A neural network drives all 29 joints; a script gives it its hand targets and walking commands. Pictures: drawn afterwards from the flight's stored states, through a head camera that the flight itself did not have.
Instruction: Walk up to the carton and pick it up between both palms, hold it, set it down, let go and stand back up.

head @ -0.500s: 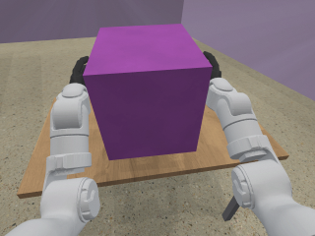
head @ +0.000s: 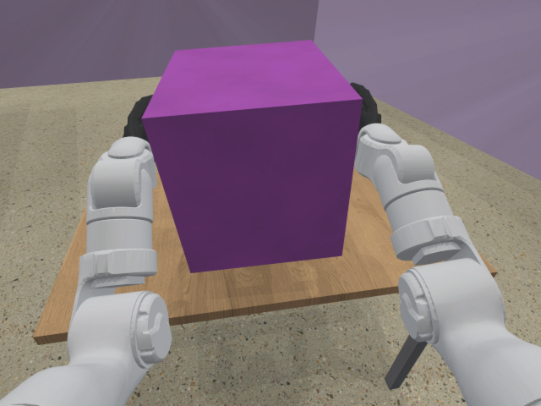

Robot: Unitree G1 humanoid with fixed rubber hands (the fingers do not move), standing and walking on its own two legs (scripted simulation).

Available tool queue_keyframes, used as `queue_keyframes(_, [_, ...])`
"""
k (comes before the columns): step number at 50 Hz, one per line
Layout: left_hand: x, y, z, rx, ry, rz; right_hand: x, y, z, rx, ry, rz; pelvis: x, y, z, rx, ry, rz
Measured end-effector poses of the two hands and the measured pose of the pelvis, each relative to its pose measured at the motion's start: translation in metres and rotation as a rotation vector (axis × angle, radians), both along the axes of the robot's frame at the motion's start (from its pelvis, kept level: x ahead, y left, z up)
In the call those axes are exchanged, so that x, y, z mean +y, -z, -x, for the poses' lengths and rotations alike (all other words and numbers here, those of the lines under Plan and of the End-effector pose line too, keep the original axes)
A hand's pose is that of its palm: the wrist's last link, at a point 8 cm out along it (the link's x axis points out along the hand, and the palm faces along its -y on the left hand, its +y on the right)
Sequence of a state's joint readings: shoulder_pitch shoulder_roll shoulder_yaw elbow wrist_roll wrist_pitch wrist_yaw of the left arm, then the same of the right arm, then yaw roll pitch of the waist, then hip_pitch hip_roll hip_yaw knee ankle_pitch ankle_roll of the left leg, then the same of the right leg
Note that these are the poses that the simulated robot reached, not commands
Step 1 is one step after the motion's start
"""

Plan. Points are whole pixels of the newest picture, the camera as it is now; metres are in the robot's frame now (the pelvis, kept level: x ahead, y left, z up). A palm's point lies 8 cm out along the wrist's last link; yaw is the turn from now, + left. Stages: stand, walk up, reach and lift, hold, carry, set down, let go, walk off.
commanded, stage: hold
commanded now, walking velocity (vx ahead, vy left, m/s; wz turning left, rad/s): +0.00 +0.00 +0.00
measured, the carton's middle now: (254, 148) +0.41 +0.00 +0.24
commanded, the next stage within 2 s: none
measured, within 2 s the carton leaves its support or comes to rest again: neither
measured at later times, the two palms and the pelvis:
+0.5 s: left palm (137, 146) +0.37 +0.17 +0.26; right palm (362, 132) +0.37 -0.15 +0.28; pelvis +0.01 +0.00 +0.00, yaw +0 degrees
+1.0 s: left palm (137, 145) +0.37 +0.17 +0.26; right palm (363, 133) +0.37 -0.15 +0.28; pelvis +0.01 +0.00 +0.00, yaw +0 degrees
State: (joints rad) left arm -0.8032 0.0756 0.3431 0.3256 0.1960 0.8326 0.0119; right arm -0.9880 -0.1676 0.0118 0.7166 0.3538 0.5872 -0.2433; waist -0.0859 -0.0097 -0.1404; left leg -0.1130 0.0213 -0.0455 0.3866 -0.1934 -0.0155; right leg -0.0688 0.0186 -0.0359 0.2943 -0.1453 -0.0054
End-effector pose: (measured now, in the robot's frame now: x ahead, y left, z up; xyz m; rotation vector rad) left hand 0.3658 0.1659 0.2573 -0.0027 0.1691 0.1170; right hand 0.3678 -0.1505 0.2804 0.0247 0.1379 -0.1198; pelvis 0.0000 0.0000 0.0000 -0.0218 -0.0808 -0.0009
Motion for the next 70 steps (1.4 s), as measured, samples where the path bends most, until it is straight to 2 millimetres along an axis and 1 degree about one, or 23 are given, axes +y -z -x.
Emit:
queue_keyframes(21, [0.0020,-0.0018,-0.0059,0.005,-0.003,0.001,0.0019,-0.0028,-0.0071,0.010,-0.003,0.000,-0.0015,0.0001,-0.0056,0.018,-0.005,0.002])
queue_keyframes(31, [0.0035,-0.0009,-0.0028,-0.003,-0.008,0.004,0.0033,-0.0014,-0.0053,0.004,-0.007,-0.009,-0.0008,0.0003,-0.0086,0.009,-0.007,0.004])
queue_keyframes(38, [0.0039,-0.0017,-0.0018,0.001,-0.008,0.001,0.0034,0.0001,-0.0044,0.009,-0.007,-0.018,0.0002,0.0005,-0.0080,0.004,-0.006,0.003])
queue_keyframes(61, [0.0008,-0.0076,-0.0015,-0.004,-0.006,-0.008,0.0002,-0.0039,-0.0035,0.005,-0.007,-0.010,-0.0029,0.0002,-0.0055,0.012,-0.007,0.000])
queue_keyframes(70, [0.0030,-0.0060,-0.0015,0.005,-0.008,-0.006,0.0023,-0.0021,-0.0043,0.015,-0.009,-0.005,-0.0036,0.0004,-0.0048,0.011,-0.011,0.000])
